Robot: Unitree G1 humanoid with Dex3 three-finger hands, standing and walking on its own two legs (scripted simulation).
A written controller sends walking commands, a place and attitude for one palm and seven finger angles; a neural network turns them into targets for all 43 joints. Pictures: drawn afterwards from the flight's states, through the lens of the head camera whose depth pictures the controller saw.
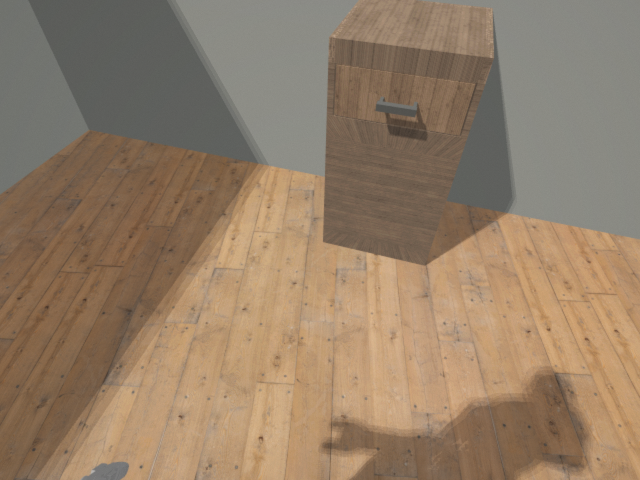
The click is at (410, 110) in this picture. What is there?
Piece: drawer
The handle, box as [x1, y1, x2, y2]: [375, 97, 417, 116]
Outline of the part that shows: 376,103 375,110 414,116 417,102 414,102 412,106 384,102 383,97 381,97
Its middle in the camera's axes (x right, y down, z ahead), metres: +0.22 -0.39 +1.14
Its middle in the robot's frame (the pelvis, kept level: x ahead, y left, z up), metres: +1.12 -0.17 -0.07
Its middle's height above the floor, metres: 0.70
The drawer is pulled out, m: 0.00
